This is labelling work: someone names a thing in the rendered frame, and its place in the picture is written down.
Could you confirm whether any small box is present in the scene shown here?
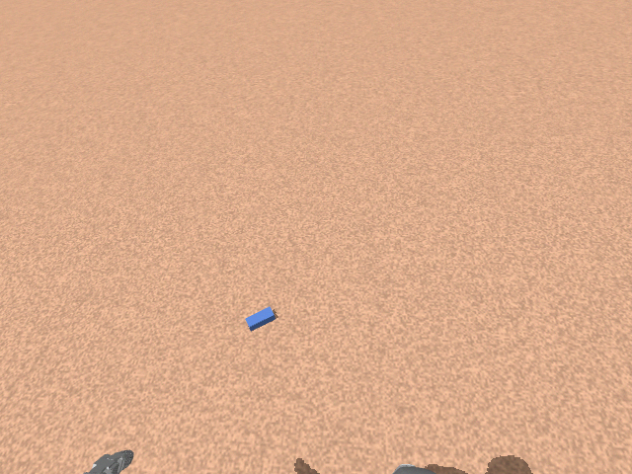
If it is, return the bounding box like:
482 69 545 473
245 307 276 331

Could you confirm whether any left robot hand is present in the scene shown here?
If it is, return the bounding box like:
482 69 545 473
83 450 133 474

